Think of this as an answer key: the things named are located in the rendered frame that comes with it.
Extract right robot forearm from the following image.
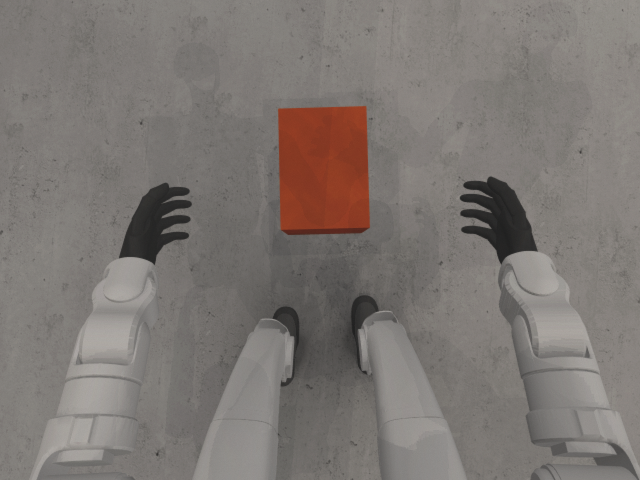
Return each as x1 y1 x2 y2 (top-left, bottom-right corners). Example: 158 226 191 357
498 251 640 480

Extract carton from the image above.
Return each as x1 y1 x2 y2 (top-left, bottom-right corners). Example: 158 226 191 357
278 106 370 235

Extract right robot hand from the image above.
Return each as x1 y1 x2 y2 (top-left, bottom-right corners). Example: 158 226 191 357
460 176 538 264

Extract left robot shin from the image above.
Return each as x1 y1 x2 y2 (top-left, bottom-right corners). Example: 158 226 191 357
246 319 289 342

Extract robot right thigh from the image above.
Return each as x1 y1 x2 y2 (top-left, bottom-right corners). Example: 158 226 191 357
358 320 467 480

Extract left robot hand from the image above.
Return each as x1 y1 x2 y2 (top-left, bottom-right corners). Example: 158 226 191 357
119 183 192 265

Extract left robot forearm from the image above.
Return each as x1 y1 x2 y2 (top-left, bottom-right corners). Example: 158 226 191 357
29 257 159 480

